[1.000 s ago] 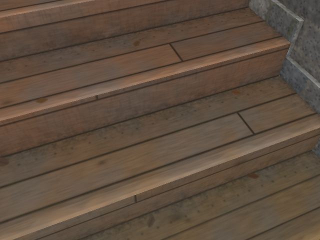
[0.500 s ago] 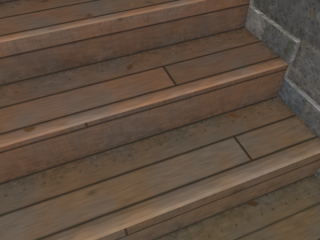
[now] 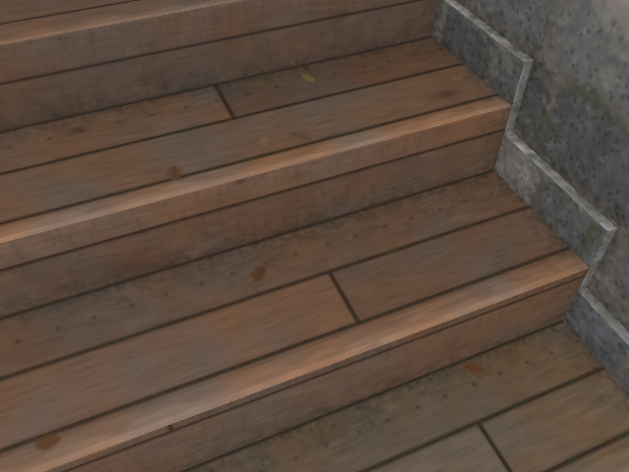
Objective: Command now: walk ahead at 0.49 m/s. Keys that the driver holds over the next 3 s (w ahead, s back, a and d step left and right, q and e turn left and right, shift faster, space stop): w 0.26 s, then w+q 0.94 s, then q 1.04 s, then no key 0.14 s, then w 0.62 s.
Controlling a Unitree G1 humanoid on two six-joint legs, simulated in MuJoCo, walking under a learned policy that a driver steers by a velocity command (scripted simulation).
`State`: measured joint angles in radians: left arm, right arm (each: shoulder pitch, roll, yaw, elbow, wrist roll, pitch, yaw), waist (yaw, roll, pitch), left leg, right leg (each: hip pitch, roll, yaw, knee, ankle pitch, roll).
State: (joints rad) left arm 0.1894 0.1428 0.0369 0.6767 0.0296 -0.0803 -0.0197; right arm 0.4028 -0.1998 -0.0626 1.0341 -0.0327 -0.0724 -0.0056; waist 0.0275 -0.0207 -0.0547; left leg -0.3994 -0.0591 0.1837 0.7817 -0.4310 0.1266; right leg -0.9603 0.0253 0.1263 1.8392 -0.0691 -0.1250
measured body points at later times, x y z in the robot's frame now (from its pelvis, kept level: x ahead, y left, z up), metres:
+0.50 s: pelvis +0.34 -0.04 +0.16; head +0.37 -0.02 +0.60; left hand +0.42 +0.20 +0.01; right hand +0.35 -0.28 +0.01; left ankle +0.21 +0.12 -0.33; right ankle +0.39 -0.10 -0.53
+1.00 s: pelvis +0.63 +0.03 +0.31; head +0.62 +0.03 +0.76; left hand +0.61 +0.28 +0.17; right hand +0.75 -0.18 +0.16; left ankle +0.63 +0.12 -0.36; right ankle +0.59 -0.15 -0.18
